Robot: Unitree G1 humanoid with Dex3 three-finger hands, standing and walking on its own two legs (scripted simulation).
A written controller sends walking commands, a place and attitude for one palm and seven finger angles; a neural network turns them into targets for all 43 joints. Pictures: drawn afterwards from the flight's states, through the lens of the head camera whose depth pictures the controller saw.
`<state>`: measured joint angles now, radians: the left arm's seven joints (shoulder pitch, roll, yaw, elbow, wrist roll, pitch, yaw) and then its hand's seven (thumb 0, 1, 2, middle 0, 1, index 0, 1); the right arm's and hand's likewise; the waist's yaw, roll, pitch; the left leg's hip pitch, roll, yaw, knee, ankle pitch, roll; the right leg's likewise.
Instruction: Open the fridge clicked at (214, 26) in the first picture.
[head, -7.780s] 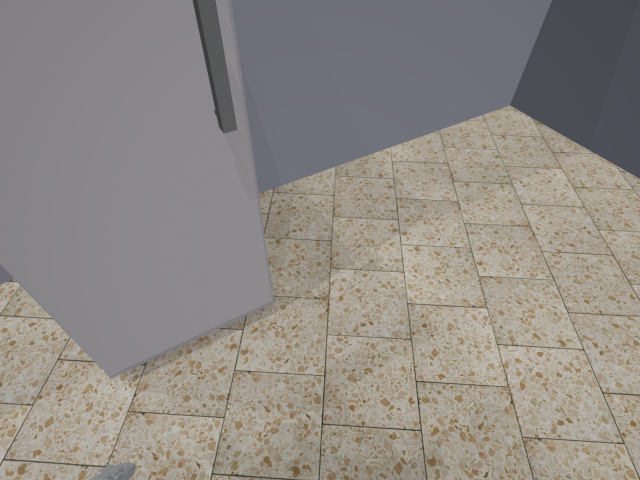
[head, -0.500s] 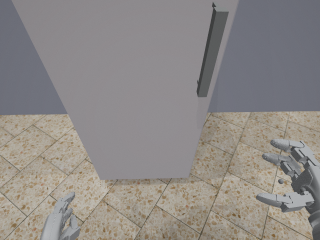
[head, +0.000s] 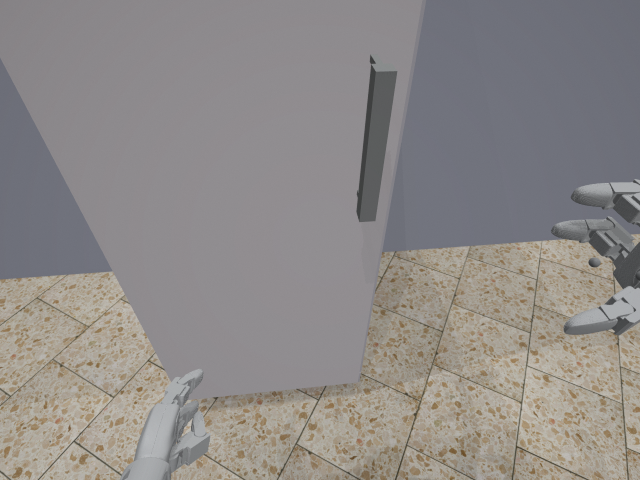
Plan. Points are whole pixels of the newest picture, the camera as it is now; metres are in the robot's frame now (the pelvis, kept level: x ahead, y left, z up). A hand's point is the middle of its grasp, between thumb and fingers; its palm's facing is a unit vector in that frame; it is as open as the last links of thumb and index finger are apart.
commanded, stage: raise the hand to about handle height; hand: right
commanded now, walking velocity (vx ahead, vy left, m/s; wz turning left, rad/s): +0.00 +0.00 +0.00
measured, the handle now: (370, 144) +0.55 -0.09 +0.18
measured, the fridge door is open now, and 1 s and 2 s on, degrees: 0 0 0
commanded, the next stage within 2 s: move the hooked fingers beside the handle in 0.52 s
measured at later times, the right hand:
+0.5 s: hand (551, 267) +0.27 -0.23 +0.20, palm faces +0.06 +0.99 -0.09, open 14.0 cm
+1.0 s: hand (506, 229) +0.33 -0.21 +0.20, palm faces -0.03 +1.00 -0.05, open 14.0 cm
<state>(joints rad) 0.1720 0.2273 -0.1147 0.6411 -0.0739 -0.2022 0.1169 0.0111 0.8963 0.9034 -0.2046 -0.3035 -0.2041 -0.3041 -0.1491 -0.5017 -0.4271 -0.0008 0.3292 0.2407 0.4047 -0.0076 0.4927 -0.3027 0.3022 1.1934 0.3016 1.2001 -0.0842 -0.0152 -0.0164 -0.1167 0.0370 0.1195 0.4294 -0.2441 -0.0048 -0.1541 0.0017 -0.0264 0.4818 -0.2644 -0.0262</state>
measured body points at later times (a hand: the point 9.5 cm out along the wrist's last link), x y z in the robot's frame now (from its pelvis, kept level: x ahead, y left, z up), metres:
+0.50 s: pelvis -0.01 +0.03 +0.00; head -0.05 +0.05 +0.45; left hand +0.18 +0.27 -0.06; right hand +0.26 -0.29 +0.20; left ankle +0.00 +0.12 -0.74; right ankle +0.00 -0.10 -0.74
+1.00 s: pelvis -0.01 +0.02 +0.00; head -0.03 +0.02 +0.45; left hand +0.17 +0.26 -0.07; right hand +0.32 -0.26 +0.20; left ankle +0.00 +0.12 -0.74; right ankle +0.00 -0.10 -0.74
